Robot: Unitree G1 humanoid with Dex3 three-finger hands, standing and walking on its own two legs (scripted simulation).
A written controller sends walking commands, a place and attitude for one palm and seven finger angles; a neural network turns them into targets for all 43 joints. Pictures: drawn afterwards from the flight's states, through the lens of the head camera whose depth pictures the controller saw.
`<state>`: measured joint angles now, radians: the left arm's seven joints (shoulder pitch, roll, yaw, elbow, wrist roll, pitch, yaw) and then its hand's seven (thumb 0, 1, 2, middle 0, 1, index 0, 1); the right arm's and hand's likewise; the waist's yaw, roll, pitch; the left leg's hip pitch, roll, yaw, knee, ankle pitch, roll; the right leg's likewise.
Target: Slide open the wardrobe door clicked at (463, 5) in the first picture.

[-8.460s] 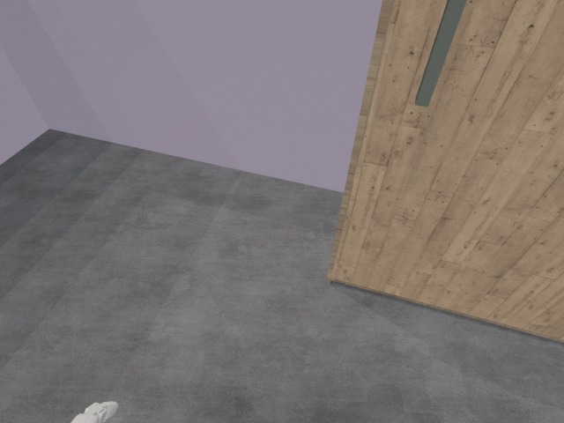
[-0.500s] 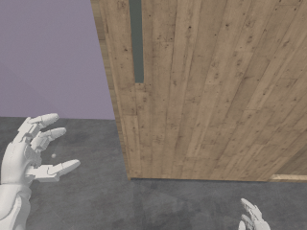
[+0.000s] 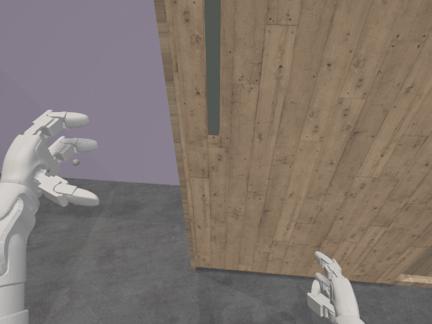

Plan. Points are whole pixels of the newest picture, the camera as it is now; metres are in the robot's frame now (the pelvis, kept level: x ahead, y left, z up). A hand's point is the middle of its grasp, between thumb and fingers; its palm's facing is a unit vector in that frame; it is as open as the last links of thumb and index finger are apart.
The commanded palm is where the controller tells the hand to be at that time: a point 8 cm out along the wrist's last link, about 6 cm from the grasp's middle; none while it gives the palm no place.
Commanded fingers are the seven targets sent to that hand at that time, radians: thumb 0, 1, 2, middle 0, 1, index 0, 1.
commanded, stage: raise the hand with hooked fingers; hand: left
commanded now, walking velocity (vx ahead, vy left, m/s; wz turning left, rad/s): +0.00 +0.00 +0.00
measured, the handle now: (214, 69) +0.54 +0.09 +0.25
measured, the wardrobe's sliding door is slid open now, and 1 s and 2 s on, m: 0.00 0.00 0.00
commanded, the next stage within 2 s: move the hooked fingers beside the handle in 0.64 s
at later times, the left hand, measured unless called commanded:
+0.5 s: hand (77, 144) +0.28 +0.26 +0.24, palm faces +0.19 -0.98 -0.05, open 14.0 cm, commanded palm +0.24 +0.30 +0.25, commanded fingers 0.00 -0.50 0.30 -0.30 -1.20 -0.30 -1.20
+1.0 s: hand (102, 134) +0.32 +0.24 +0.23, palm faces +0.13 -0.99 -0.05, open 14.0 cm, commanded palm +0.28 +0.29 +0.24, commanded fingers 0.00 -0.50 0.30 -0.30 -1.20 -0.30 -1.20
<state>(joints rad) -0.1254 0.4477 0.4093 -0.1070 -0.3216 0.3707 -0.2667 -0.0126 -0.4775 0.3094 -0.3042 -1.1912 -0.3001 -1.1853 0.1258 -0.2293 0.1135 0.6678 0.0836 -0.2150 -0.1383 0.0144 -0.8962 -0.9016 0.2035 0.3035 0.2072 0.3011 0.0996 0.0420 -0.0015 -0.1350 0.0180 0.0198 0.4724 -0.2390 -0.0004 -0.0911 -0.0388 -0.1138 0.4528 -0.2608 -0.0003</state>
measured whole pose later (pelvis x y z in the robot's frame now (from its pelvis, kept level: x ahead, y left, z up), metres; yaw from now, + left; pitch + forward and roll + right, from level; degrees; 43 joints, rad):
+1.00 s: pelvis +0.00 -0.01 +0.00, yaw +0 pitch -5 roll +0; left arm -0.37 0.45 0.35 0.04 -0.27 0.49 -0.23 -0.02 -0.50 0.30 -0.30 -1.20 -0.30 -1.20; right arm 0.13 -0.26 0.10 0.67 0.10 -0.16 -0.14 0.02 -0.90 -0.90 0.20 0.30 0.21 0.30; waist 0.08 0.04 0.00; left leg -0.14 0.02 0.02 0.47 -0.24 -0.01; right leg -0.10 -0.03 -0.11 0.46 -0.26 -0.01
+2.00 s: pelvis +0.01 -0.01 +0.00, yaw -2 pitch -2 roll +0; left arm -0.66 0.37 0.27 0.40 -0.19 0.42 -0.06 -0.02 -0.50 0.30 -0.30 -1.20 -0.30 -1.20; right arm 0.21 -0.26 0.05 0.72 0.09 -0.08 -0.12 0.01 -0.90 -0.90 0.20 0.30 0.20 0.30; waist 0.00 0.04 -0.03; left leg -0.16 0.04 0.05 0.42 -0.22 -0.02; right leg -0.14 -0.01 -0.08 0.42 -0.25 -0.02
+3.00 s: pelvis +0.01 +0.00 +0.00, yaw -1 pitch +2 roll -1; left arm -1.01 0.36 0.25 0.88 -0.14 0.27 -0.01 -0.01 -0.50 0.30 -0.30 -1.20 -0.30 -1.20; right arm 0.24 -0.26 0.03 0.75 0.06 -0.10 -0.09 0.01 -0.90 -0.90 0.20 0.30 0.21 0.30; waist -0.05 0.02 -0.04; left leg -0.26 0.03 0.04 0.45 -0.22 0.00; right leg -0.22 -0.02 -0.09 0.42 -0.23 0.00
